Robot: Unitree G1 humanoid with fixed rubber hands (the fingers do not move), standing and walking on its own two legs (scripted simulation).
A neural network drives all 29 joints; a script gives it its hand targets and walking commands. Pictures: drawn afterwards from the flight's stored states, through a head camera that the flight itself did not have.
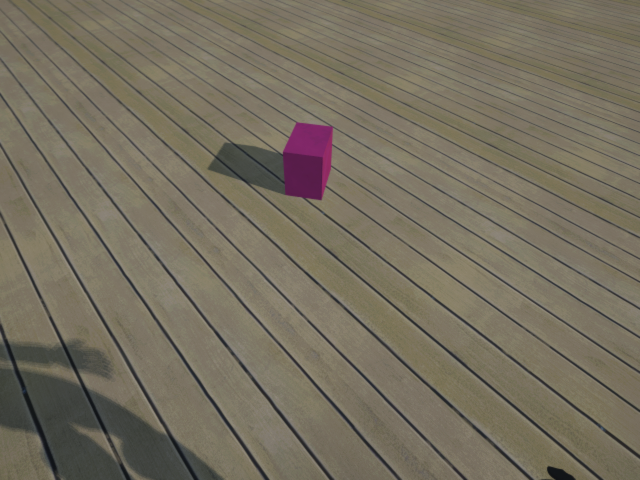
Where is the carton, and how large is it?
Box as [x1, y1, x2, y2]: [283, 122, 332, 199]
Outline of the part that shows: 297,122 283,150 285,194 321,199 330,169 332,127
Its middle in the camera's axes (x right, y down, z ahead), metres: -0.06 -0.40 +1.92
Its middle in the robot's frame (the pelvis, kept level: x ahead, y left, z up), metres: +1.65 +0.07 -0.65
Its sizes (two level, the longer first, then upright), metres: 0.268 0.185 0.254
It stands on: the floor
